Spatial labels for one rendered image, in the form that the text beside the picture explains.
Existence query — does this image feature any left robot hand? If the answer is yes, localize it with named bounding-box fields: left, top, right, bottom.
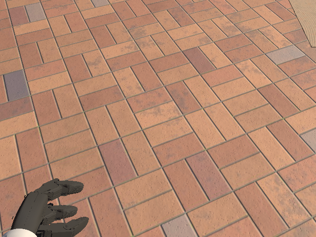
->
left=11, top=178, right=89, bottom=237

